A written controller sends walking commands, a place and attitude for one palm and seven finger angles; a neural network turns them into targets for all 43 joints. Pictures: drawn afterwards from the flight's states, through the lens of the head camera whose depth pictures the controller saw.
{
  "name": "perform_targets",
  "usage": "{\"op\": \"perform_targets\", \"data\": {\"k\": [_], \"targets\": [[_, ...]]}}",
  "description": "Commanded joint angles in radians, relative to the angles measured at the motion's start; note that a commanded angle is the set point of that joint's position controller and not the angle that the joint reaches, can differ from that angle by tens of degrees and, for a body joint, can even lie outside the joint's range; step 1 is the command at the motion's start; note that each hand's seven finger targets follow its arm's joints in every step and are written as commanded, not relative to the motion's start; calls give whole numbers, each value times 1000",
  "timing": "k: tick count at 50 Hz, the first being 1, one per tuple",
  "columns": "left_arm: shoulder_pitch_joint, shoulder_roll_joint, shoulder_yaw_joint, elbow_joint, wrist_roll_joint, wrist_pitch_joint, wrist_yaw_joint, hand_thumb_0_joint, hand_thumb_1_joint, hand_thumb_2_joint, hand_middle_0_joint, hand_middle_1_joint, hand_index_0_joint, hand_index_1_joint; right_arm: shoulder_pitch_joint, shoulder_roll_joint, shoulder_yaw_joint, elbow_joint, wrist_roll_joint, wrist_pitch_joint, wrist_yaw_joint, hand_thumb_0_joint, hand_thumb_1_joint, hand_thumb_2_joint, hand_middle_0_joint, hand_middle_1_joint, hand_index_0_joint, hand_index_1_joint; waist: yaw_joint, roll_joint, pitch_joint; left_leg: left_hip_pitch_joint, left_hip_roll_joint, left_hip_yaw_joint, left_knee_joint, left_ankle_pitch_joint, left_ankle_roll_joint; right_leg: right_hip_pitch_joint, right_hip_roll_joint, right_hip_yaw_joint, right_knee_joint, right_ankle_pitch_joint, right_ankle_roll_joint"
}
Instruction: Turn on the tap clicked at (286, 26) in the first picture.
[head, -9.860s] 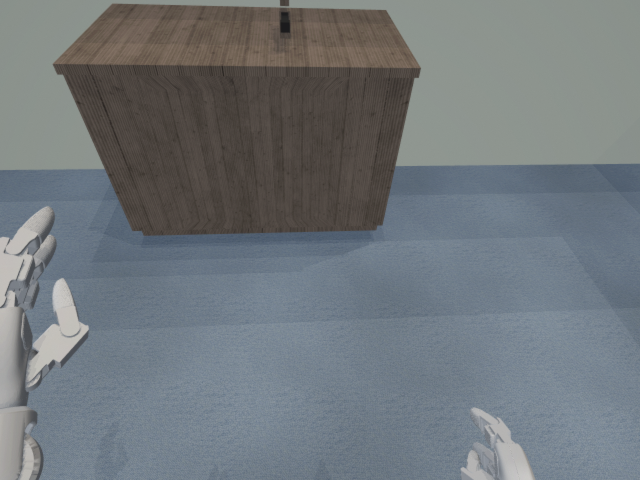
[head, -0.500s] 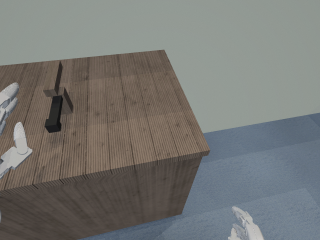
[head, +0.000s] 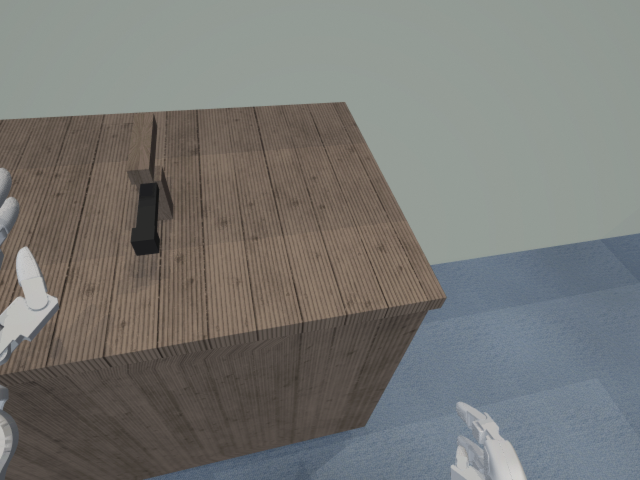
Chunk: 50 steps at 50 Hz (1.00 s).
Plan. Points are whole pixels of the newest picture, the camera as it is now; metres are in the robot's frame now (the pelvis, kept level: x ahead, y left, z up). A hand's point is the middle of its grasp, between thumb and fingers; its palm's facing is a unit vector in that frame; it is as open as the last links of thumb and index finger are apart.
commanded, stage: come to a stop and stand still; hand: left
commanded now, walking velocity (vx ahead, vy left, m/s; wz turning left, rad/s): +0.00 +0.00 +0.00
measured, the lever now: (145, 240) +0.36 +0.28 +0.08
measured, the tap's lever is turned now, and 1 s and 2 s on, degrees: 0 0 0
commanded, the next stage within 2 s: look again from close up in 0.18 s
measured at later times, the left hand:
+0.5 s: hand (101, 299) +0.23 +0.25 +0.15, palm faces +0.37 -0.85 -0.36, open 7.4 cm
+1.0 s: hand (98, 260) +0.25 +0.25 +0.18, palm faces +0.46 -0.80 -0.39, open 7.4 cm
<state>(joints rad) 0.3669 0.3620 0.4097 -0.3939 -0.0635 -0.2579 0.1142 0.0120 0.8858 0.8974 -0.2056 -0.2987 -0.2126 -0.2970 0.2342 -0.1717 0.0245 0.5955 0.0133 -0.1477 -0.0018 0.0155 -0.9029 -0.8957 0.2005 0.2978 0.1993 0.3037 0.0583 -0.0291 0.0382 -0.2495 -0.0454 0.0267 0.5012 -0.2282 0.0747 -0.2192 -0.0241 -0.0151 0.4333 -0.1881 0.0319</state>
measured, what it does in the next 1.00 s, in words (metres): stands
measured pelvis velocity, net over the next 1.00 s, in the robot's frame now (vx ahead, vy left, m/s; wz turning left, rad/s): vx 0.00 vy -0.03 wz -0.01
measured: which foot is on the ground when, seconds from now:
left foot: down 0.00-1.00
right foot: down 0.00-1.00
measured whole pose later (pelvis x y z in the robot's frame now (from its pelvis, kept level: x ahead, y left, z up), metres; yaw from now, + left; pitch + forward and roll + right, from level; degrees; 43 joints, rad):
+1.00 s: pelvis +0.00 -0.03 +0.00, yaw -1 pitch +0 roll -1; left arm 0.20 0.44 0.46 -0.33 -0.05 -0.22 0.07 0.01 0.89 0.90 -0.21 -0.30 -0.21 -0.30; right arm 0.19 -0.18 0.02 0.57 0.01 -0.16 0.01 0.02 -0.90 -0.90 0.20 0.30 0.20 0.30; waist 0.05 -0.03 0.10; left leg -0.26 -0.01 0.02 0.47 -0.20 0.03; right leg -0.25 0.01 -0.02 0.44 -0.18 -0.01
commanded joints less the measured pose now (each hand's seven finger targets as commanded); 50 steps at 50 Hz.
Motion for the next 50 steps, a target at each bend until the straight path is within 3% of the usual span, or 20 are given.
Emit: {"op": "perform_targets", "data": {"k": [1,6,7,8,11,14,19,27,28,32,33,37,38,42,43,44,45,47,49,50], "targets": [[-191,95,-62,-227,37,-45,-3,0,900,900,-200,-300,-200,-300,-95,-161,-64,-152,3,-61,-5,0,-900,-900,200,300,200,300,-36,71,-78,-84,148,-154,-230,-177,-39,102,2,42,-32,-36,-37],[-219,172,30,-312,44,-54,14,0,900,900,-200,-300,-200,-300,-121,-148,-57,-159,-6,-58,-9,0,-900,-900,200,300,200,300,-28,125,-114,-84,131,-159,-223,-153,-43,167,3,37,-32,12,-43],[-195,222,82,-326,42,-55,19,0,900,900,-200,-300,-200,-300,-129,-146,-57,-157,-6,-55,-11,0,-900,-900,200,300,200,300,-27,143,-133,-64,128,-150,-214,-123,-49,168,2,33,-35,26,-43],[-159,178,58,-311,33,-57,15,0,900,900,-200,-300,-200,-300,-128,-135,-52,-160,-9,-50,-11,0,-900,-900,200,300,200,300,-28,139,-129,-66,123,-152,-212,-101,-53,171,0,26,-38,34,-45],[-71,163,61,-299,21,-60,5,0,900,900,-200,-300,-200,-300,-115,-135,-56,-167,-7,-44,-6,0,-900,-900,200,300,200,300,-29,151,-138,-45,116,-128,-186,1,-61,178,-3,27,-43,87,-49],[24,137,49,-238,12,-46,-4,0,900,900,-200,-300,-200,-300,-101,-137,-60,-166,-2,-33,-3,0,-900,-900,200,300,200,300,-32,103,-142,-11,118,-113,-166,113,-77,165,-3,17,-55,132,-46],[24,130,30,-218,11,-26,-7,0,900,900,-200,-300,-200,-300,-100,-152,-69,-167,4,-13,-9,0,-900,-900,200,300,200,300,-37,64,-133,11,117,-102,-157,187,-87,153,-7,13,-62,172,-42],[-62,191,62,-345,18,-27,15,0,900,900,-200,-300,-200,-300,-138,-148,-65,-170,6,-13,-30,0,-900,-900,200,300,200,300,-30,115,-154,41,109,-97,-147,134,-64,165,-20,32,-60,164,-45],[-51,162,41,-329,14,-27,14,0,900,900,-200,-300,-200,-300,-130,-150,-63,-170,1,-11,-29,0,-900,-900,200,300,200,300,-31,120,-146,31,105,-97,-151,125,-60,168,-20,29,-63,155,-45],[-3,172,62,-311,14,-23,19,0,900,900,-200,-300,-200,-300,-128,-147,-69,-164,5,-13,-28,0,-900,-900,200,300,200,300,-30,123,-151,52,112,-96,-140,157,-65,159,-24,35,-63,168,-49],[0,138,32,-290,9,-21,14,0,900,900,-200,-300,-200,-300,-118,-146,-64,-164,2,-7,-26,0,-900,-900,200,300,200,300,-33,113,-133,42,112,-104,-157,157,-69,148,-14,27,-67,152,-46],[2,152,52,-251,2,-1,8,0,900,900,-200,-300,-200,-300,-123,-141,-67,-170,10,6,-27,0,-900,-900,200,300,200,300,-35,98,-103,53,142,-113,-178,219,-90,116,9,14,-63,134,-32],[5,126,28,-220,-2,3,2,0,900,900,-200,-300,-200,-300,-116,-142,-65,-170,6,14,-25,0,-900,-900,200,300,200,300,-37,89,-91,34,150,-119,-190,210,-87,115,13,10,-60,119,-28],[-25,149,44,-256,0,12,1,0,900,900,-200,-300,-200,-300,-131,-136,-68,-181,13,18,-23,0,-900,-900,200,300,200,300,-34,90,-107,33,161,-104,-186,151,-78,118,8,20,-64,100,-28],[-1091,962,595,-513,200,-107,-16,0,900,900,-200,-300,-200,-300,20,-215,-70,-146,-63,-51,-23,0,-900,-900,200,300,200,300,-31,-34,-8,-96,178,-102,-36,281,-26,3,-33,59,-69,89,-32],[-484,324,215,104,78,-51,-65,0,900,900,-200,-300,-200,-300,-79,-59,-26,-112,-6,-52,-25,0,-900,-900,200,300,200,300,-31,-21,-191,84,122,-95,-87,299,-35,-39,-70,48,-55,101,-87],[-213,262,146,0,29,-45,-60,0,900,900,-200,-300,-200,-300,-78,-134,-76,-158,-14,-62,-29,0,-900,-900,200,300,200,300,3,42,-154,94,134,-86,-77,308,-64,38,-38,131,-74,209,-77],[-101,60,-35,-122,-5,-40,-61,0,900,900,-200,-300,-200,-300,-93,-134,-80,-180,18,-77,0,0,-900,-900,200,300,200,300,-19,254,-266,139,134,-60,-82,293,-50,97,-49,89,18,178,-67],[-29,103,-29,-277,4,-50,-46,0,900,900,-200,-300,-200,-300,-82,-156,-80,-183,4,-75,23,0,-900,-900,200,300,200,300,-12,255,-279,74,149,-78,-84,255,-43,130,-45,81,19,136,-56],[6,117,-23,-308,5,-50,-39,0,900,900,-200,-300,-200,-300,-90,-151,-74,-189,4,-75,27,0,-900,-900,200,300,200,300,-9,187,-263,33,141,-79,-88,195,-43,146,-45,82,7,121,-52]]}}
